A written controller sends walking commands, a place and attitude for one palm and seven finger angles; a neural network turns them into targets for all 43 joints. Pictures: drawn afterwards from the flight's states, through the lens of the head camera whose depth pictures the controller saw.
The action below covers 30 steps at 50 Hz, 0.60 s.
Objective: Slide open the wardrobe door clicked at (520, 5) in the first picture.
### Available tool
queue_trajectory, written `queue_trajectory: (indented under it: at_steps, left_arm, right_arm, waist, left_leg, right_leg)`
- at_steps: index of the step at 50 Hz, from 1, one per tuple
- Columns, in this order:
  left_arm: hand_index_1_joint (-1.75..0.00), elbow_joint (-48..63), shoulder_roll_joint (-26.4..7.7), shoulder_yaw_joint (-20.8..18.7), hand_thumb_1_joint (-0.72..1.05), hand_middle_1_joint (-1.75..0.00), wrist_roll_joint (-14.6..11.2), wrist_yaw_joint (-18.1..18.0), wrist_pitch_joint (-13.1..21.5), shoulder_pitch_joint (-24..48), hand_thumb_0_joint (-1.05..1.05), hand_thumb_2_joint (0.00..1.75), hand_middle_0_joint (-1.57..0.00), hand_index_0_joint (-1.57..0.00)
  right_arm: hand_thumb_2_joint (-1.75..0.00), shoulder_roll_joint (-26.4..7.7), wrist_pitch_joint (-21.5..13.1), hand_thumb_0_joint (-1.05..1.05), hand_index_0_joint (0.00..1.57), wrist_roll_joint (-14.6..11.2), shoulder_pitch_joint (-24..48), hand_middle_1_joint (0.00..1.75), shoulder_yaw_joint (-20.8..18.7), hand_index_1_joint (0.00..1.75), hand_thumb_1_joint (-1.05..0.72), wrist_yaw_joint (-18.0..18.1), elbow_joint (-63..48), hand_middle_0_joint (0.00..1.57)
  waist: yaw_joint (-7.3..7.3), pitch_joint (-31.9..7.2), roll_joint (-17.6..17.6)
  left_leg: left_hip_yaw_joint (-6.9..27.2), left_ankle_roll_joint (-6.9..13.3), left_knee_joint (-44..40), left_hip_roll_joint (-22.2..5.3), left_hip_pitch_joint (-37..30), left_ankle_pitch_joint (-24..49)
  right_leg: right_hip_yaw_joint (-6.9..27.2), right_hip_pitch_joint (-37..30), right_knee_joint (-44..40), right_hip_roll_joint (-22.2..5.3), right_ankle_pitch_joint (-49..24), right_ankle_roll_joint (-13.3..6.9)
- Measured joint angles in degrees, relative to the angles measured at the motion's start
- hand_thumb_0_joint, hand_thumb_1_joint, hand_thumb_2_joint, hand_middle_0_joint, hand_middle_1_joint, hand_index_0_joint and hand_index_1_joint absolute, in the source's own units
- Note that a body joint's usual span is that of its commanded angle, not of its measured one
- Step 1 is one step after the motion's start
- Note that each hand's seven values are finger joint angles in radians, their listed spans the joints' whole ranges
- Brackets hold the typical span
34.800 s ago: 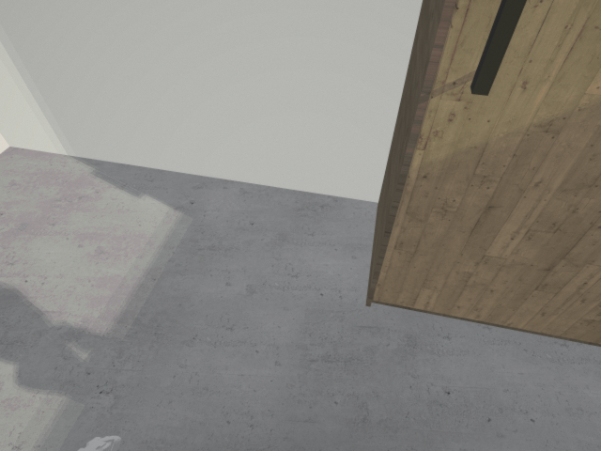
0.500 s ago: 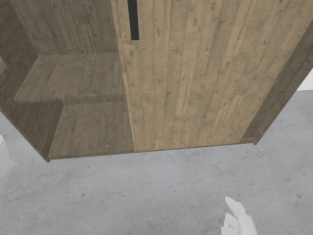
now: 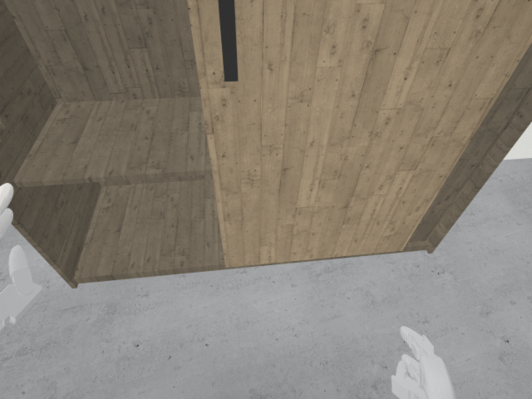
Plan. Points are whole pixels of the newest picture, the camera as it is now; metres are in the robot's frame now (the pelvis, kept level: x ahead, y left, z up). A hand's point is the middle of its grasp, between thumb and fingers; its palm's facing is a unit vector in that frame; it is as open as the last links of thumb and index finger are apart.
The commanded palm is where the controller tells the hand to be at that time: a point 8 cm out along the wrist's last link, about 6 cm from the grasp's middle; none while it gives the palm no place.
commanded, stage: stop stepping back and stand still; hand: left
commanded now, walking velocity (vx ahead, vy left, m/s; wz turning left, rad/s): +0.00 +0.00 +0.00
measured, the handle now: (226, 9) +0.71 +0.13 +0.26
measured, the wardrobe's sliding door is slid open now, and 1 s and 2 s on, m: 0.61 0.61 0.61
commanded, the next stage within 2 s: let the arm hang, fingers relaxed in 0.52 s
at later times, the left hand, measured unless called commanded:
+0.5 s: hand (3, 310) +0.17 +0.29 +0.15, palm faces +0.45 -0.78 -0.43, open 7.5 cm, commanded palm +0.12 +0.32 +0.18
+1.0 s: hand out of the picture -0.03 +0.19 -0.18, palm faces +0.00 -0.99 -0.17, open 7.1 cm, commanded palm none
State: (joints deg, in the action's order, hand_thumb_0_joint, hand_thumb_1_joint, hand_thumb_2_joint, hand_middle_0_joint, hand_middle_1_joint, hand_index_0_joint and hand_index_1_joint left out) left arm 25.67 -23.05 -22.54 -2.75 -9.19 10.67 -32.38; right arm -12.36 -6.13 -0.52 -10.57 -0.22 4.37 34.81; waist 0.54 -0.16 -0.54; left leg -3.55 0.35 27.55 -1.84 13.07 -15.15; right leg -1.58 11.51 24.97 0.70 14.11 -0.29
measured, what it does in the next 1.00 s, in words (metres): stands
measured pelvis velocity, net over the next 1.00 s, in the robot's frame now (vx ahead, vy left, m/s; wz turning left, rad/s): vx -0.04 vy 0.02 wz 0.04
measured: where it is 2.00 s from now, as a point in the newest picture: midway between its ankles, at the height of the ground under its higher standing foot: outside the picture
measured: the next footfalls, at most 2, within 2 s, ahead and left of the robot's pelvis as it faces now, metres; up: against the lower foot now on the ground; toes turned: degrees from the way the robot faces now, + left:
none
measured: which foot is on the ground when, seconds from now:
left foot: down 0.00-1.00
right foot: down 0.00-1.00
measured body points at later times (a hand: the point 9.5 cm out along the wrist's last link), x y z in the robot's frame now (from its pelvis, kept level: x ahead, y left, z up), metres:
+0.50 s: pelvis -0.02 +0.02 +0.00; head -0.02 +0.02 +0.45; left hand +0.14 +0.33 +0.17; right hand +0.15 -0.21 -0.08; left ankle -0.01 +0.11 -0.74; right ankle -0.01 -0.11 -0.74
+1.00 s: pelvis -0.04 +0.02 +0.00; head +0.00 +0.03 +0.44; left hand -0.03 +0.24 -0.17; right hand +0.01 -0.25 -0.14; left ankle -0.01 +0.11 -0.74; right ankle -0.01 -0.11 -0.74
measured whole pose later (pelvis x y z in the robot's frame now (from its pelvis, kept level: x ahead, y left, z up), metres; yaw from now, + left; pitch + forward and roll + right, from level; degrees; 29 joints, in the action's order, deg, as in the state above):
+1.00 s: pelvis -0.04 +0.02 +0.00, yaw +2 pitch +0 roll +0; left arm -57.2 -11.3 1.1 1.2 -0.3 -2.5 -15.3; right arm -15.0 1.2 1.9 -13.2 0.7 0.4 56.6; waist -0.3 4.4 1.8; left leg -2.5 2.1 29.0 0.7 17.0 -12.3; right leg -2.7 15.6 28.3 -2.0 12.9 0.9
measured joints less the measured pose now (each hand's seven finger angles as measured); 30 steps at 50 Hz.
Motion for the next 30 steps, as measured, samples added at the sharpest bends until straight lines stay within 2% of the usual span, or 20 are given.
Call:
queue_trajectory:
  at_steps: [9,30]
  left_arm:
    - [-0.3,-0.17,1.34,1.09,0.88,-0.3,0.32,-0.09,-0.38,1.71,0.02,0.9,-0.21,-0.21]
    - [-0.3,-1.22,1.48,1.19,0.89,-0.3,0.74,-0.15,-0.05,1.74,0.02,0.9,-0.21,-0.21]
  right_arm:
    - [-0.9,0.88,0.07,0.01,0.2,0.39,-0.86,0.3,1.0,0.3,-0.9,0.08,0.57,0.2]
    - [-0.9,0.45,-0.26,0.01,0.2,0.38,-2.13,0.3,0.79,0.3,-0.9,0.17,1.35,0.2]
  waist:
    - [0.89,-0.14,0.2]
    - [0.51,-0.07,0.17]
  left_leg:
    - [0.23,0.66,-1.01,0.64,-0.24,1.17]
    - [0.14,1.86,-2.43,1.72,0.18,3.1]
  right_leg:
    - [-0.25,-0.73,-1.68,-0.58,-1.42,0.59]
    - [-0.21,-0.79,-3.87,-1.59,-3.77,1.69]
